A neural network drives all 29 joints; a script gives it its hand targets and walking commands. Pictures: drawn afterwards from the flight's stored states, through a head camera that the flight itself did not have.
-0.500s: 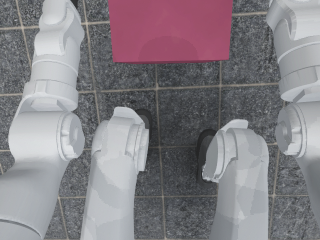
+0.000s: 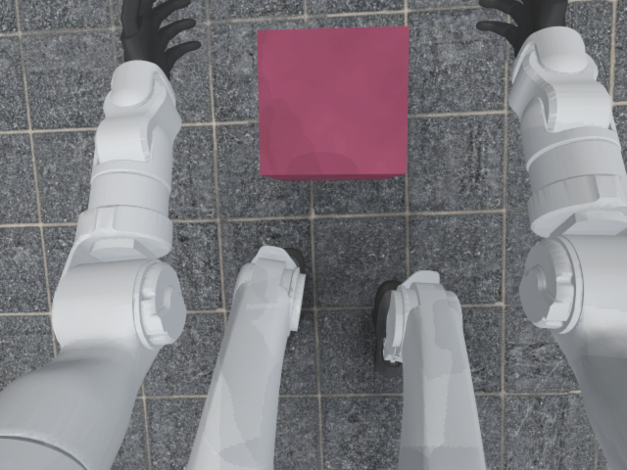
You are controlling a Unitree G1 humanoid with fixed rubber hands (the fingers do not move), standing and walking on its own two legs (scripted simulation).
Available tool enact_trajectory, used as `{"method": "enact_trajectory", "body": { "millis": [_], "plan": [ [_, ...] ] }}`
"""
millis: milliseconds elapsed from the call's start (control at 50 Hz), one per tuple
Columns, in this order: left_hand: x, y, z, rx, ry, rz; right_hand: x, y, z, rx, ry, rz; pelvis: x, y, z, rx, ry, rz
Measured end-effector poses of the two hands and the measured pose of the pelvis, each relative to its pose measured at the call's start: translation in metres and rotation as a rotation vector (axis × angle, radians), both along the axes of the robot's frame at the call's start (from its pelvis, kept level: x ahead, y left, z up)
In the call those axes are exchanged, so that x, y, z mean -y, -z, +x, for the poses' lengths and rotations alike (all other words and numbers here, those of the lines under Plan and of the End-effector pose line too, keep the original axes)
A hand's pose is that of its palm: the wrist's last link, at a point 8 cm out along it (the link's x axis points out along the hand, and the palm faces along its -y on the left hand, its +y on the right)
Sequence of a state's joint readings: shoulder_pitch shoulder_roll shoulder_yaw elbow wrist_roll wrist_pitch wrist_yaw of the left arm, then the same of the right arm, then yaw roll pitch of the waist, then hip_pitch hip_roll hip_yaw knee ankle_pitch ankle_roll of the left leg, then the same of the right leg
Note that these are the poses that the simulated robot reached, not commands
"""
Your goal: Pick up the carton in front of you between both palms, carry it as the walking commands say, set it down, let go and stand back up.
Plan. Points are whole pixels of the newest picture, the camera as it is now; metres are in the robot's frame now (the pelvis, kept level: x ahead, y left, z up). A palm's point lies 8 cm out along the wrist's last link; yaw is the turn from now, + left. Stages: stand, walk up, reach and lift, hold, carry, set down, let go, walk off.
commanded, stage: set down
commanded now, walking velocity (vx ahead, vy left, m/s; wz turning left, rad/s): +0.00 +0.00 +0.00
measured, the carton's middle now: (332, 120) +0.51 +0.06 -0.38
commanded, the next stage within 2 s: let go in 0.36 s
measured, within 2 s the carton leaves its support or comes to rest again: neither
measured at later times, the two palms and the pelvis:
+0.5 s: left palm (46, 14) +0.48 +0.26 +0.02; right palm out of the picture +0.54 -0.14 +0.03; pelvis +0.03 +0.01 +0.14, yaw +0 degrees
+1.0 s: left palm out of the picture +0.32 +0.26 +0.15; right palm out of the picture +0.37 -0.18 +0.15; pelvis +0.09 +0.02 +0.24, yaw +1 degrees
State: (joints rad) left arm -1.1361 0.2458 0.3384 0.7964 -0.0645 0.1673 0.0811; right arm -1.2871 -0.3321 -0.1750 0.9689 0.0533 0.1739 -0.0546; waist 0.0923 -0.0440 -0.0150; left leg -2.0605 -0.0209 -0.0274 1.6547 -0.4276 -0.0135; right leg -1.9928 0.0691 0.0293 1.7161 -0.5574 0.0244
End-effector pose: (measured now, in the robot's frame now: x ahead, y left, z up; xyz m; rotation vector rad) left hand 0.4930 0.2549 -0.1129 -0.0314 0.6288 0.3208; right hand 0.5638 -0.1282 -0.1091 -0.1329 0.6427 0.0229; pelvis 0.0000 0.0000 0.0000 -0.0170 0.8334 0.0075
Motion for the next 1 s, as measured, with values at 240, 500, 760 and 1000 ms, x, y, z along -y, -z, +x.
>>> {"method": "enact_trajectory", "body": {
  "millis": [240, 500, 760, 1000],
  "plan": [
    [-0.008, -0.076, -0.003, 0.013, 0.020, 0.005, 0.003, -0.073, -0.002, 0.005, -0.012, -0.005, 0.000, -0.066, 0.014, 0.009, -0.006, 0.003],
    [-0.003, -0.136, -0.017, -0.040, 0.087, 0.021, 0.009, -0.142, -0.021, -0.032, 0.004, -0.038, -0.007, -0.136, 0.034, 0.044, -0.002, -0.002],
    [-0.017, -0.196, -0.099, -0.158, 0.245, 0.082, 0.031, -0.198, -0.119, -0.090, 0.061, -0.101, -0.021, -0.197, 0.064, 0.224, -0.008, -0.007],
    [-0.007, -0.260, -0.178, -0.175, 0.236, 0.072, 0.055, -0.257, -0.190, -0.107, 0.055, -0.077, -0.017, -0.238, 0.093, 0.467, -0.019, 0.012]
  ]
}}
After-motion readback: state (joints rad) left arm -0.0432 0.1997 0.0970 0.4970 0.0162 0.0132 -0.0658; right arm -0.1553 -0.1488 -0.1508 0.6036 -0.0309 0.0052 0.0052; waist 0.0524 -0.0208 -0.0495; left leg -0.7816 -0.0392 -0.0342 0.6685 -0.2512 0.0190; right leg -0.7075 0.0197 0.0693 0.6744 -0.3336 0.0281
